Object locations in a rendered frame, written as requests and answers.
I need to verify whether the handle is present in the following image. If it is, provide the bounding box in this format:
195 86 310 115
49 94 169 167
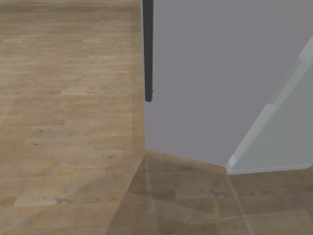
142 0 154 103

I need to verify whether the fridge door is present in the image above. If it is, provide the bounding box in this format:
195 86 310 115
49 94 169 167
140 0 313 167

